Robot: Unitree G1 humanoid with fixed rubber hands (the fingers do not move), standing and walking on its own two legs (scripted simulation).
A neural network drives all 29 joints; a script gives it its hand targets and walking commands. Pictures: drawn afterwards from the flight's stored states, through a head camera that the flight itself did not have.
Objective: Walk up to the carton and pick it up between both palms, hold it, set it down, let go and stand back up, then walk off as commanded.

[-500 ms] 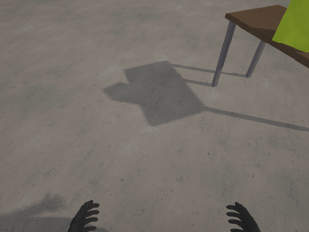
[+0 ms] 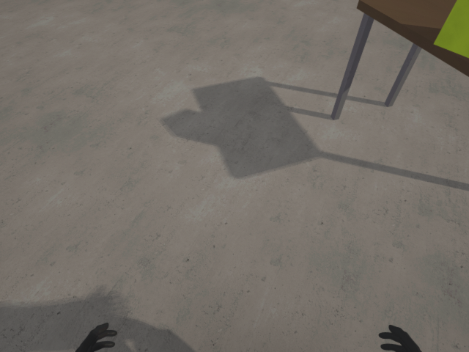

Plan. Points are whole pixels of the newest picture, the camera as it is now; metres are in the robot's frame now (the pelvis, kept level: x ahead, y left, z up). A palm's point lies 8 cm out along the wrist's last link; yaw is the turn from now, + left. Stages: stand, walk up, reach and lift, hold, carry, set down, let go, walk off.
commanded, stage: stand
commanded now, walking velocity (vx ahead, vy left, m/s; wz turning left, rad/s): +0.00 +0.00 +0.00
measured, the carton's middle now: out of the picture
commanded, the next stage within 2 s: none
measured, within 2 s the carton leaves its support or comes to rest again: neither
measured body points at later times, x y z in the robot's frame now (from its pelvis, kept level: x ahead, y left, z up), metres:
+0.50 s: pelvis +0.00 -0.01 +0.03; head +0.02 -0.01 +0.47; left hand +0.11 +0.29 -0.10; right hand +0.12 -0.31 -0.10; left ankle +0.00 +0.12 -0.71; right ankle -0.01 -0.12 -0.71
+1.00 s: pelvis +0.00 -0.02 +0.04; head +0.01 -0.02 +0.49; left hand +0.10 +0.28 -0.09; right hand +0.10 -0.32 -0.09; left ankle +0.00 +0.12 -0.71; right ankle -0.01 -0.12 -0.71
